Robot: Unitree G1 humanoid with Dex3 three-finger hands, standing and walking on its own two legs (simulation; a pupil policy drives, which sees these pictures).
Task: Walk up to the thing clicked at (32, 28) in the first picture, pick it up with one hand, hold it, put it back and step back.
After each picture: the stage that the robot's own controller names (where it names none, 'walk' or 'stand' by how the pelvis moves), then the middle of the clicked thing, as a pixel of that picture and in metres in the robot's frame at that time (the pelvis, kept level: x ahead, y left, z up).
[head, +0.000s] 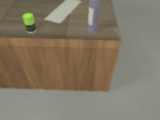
stand; (29, 23) +0.96 +0.34 -0.10
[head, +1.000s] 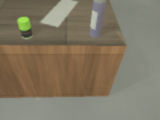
walk; (25, 28) +0.84 +0.32 -0.08
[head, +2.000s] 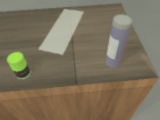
stand; (19, 66) +0.50 +0.29 -0.06
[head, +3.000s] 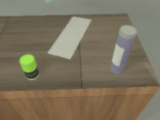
stand; (29, 67) +0.53 +0.26 -0.09
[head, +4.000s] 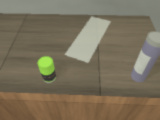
stand; (47, 69) +0.50 +0.17 -0.09
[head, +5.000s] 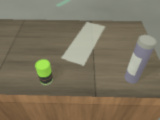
stand; (44, 72) +0.51 +0.18 -0.10
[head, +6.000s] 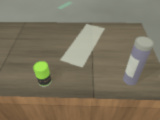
stand; (42, 74) +0.51 +0.20 -0.10
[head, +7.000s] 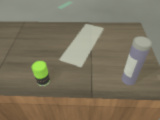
stand; (41, 73) +0.52 +0.21 -0.10
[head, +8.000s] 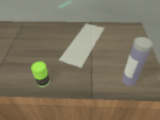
stand; (41, 74) +0.51 +0.20 -0.10
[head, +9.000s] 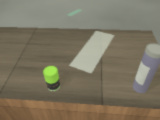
rise first; (52, 78) +0.50 +0.17 -0.09
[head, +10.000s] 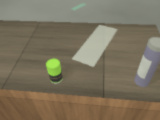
go down; (54, 71) +0.53 +0.17 -0.09
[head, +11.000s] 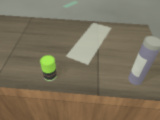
go down; (48, 68) +0.54 +0.16 -0.08
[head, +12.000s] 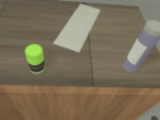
go down; (35, 59) +0.52 +0.16 -0.05
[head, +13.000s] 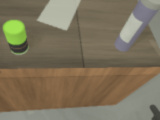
close in; (16, 38) +0.54 +0.17 -0.01
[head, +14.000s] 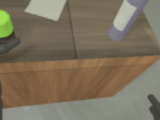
close; (2, 30) +0.56 +0.17 +0.02
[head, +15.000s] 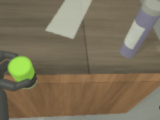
lift; (24, 73) +0.40 +0.16 +0.01
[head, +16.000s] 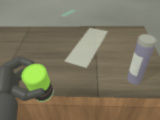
lift; (39, 83) +0.32 +0.14 +0.12
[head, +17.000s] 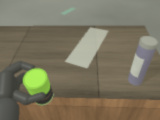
hold; (39, 87) +0.31 +0.14 +0.10
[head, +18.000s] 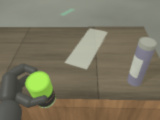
hold; (42, 90) +0.31 +0.13 +0.09
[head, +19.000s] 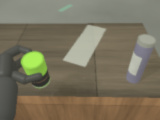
crouch; (37, 70) +0.37 +0.15 +0.11
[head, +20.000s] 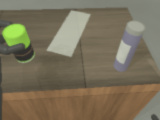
lower; (20, 44) +0.47 +0.16 +0.12
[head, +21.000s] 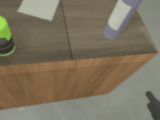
lower; out of the picture +0.52 +0.16 +0.02
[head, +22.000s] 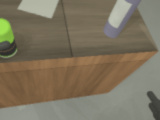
lower; (2, 39) +0.52 +0.16 +0.02
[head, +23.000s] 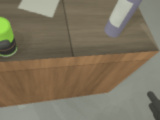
lower; (2, 38) +0.52 +0.16 +0.02
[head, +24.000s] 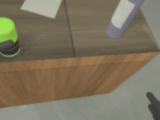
lower; (6, 38) +0.52 +0.15 +0.02
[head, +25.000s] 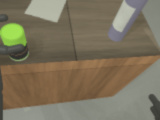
open; (15, 43) +0.51 +0.13 +0.01
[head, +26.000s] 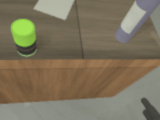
sink last; (25, 38) +0.51 +0.13 +0.01
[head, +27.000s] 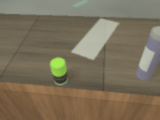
sink last; (59, 71) +0.49 +0.14 -0.04
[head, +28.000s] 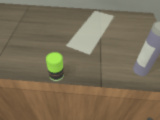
stand; (55, 67) +0.49 +0.13 -0.04
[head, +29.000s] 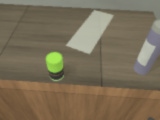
stand; (55, 67) +0.48 +0.12 -0.03
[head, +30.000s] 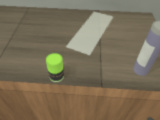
stand; (55, 68) +0.48 +0.12 -0.03
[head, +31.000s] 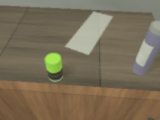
stand; (54, 67) +0.49 +0.13 -0.03
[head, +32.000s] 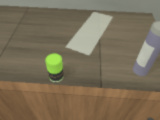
stand; (55, 68) +0.48 +0.13 -0.03
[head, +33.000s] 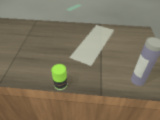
stand; (59, 77) +0.49 +0.12 -0.09
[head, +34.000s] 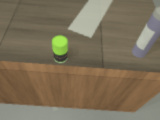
walk; (60, 49) +0.55 +0.08 -0.08
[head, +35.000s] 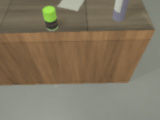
walk; (50, 18) +0.78 +0.17 -0.06
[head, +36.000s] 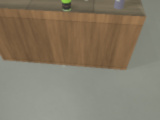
stand; (66, 1) +1.12 +0.12 -0.07
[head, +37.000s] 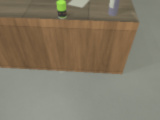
stand; (61, 9) +1.11 +0.14 -0.09
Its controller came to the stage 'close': yes
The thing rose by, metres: 0.22
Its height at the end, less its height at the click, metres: +0.00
